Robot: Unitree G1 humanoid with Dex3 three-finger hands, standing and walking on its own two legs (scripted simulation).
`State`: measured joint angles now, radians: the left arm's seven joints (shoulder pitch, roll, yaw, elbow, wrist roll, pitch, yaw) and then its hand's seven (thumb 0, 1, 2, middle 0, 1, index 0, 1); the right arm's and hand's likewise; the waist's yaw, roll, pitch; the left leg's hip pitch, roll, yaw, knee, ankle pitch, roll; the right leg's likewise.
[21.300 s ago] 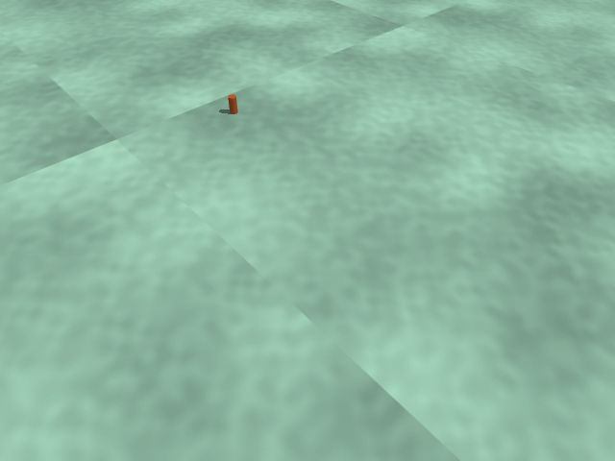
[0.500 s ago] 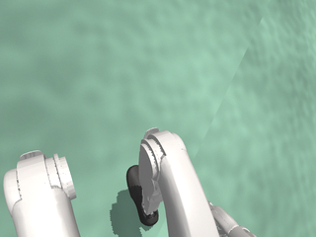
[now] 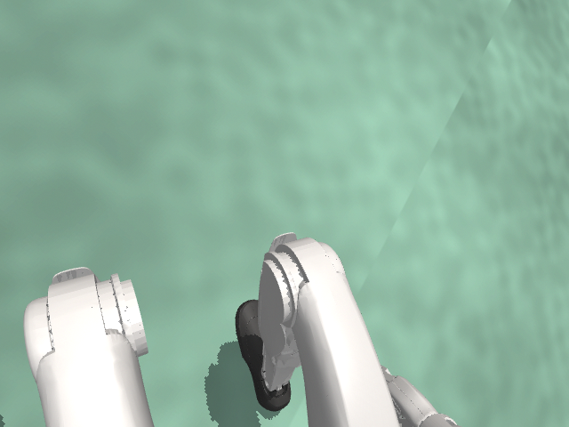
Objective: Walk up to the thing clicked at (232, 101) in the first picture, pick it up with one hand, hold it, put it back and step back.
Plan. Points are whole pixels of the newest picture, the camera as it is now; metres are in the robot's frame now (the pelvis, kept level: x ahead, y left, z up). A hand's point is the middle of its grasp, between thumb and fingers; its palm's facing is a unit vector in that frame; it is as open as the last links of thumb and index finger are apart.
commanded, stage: settle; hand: left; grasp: from above
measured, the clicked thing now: out of the picture +0.43 +0.38 -0.24
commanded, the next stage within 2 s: lift in 0.66 s
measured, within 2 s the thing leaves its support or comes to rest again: leaves its support in 0.04 s
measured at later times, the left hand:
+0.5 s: hand out of the picture +0.41 +0.38 -0.12, palm faces -0.46 -0.13 -0.88, open 6.5 cm
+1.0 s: hand out of the picture +0.40 +0.37 -0.06, palm faces -0.45 -0.14 -0.88, open 6.4 cm
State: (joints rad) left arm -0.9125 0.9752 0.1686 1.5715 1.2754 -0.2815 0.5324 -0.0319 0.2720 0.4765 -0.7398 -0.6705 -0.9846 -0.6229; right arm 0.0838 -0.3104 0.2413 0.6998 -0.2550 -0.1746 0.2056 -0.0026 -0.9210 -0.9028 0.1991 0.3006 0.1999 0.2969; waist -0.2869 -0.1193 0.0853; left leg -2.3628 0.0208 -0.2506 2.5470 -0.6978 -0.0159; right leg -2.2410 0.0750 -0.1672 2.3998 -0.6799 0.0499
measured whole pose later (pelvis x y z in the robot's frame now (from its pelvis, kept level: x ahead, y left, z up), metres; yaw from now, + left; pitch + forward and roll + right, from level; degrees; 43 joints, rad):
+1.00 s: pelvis -0.01 +0.00 +0.07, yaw +6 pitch +34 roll -9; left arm -0.83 0.77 0.07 1.15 1.14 -0.17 0.14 -0.03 0.26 0.49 -0.75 -0.69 -1.01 -0.61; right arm 0.19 -0.26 0.06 0.70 -0.07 0.00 0.12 0.00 -0.93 -0.91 0.20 0.30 0.20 0.30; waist -0.19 0.01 -0.08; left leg -2.24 0.01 -0.13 2.28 -0.63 0.00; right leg -2.14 0.03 -0.08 2.20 -0.66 0.04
